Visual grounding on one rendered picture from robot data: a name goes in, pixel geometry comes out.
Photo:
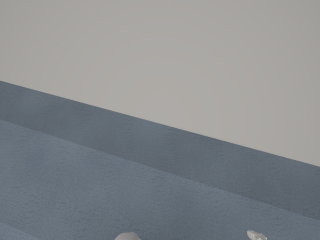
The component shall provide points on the robot right hand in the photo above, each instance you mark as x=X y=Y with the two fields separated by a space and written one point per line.
x=255 y=235

